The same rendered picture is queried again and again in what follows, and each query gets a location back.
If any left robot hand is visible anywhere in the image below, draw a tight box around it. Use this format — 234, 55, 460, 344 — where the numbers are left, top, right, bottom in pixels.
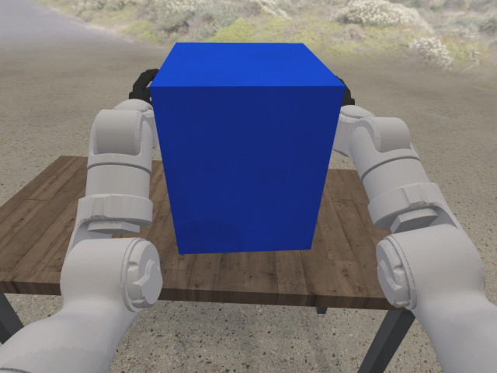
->
129, 69, 159, 107

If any table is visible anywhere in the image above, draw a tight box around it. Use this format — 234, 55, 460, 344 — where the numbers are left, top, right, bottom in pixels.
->
0, 155, 415, 373

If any left robot upper arm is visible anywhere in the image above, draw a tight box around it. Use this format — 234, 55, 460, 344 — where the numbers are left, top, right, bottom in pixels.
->
0, 237, 163, 373

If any right robot hand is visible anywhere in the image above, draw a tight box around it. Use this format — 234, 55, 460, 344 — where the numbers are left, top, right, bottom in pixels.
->
336, 76, 355, 107

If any right robot forearm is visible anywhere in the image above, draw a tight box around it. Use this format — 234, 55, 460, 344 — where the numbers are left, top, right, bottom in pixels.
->
332, 105, 485, 291

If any right robot upper arm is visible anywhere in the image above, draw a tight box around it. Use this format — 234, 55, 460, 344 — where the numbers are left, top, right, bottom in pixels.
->
376, 224, 497, 373

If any carton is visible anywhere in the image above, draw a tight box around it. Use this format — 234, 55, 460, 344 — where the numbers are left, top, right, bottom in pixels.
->
149, 43, 346, 254

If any left robot forearm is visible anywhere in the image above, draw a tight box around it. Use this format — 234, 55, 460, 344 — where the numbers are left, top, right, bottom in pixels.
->
60, 99, 158, 299

